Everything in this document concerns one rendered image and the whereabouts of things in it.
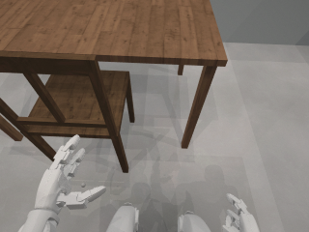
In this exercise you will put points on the right robot thigh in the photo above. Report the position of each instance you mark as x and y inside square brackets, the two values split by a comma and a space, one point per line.
[191, 223]

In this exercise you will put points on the robot thigh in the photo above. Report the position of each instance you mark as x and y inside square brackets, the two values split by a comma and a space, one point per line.
[191, 223]
[126, 219]

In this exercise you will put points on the left robot thigh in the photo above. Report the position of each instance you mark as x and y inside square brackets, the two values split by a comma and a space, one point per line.
[126, 219]

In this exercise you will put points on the left robot forearm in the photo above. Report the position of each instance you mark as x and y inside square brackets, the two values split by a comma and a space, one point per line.
[40, 220]

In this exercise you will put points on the right robot hand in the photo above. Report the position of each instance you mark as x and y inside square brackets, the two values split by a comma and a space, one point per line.
[242, 220]

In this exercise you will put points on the left robot hand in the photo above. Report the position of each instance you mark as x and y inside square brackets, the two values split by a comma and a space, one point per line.
[57, 178]

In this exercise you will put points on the chair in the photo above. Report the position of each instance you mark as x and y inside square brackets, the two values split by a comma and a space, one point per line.
[78, 99]

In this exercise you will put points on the table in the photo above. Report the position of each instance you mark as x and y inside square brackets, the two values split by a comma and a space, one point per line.
[167, 32]

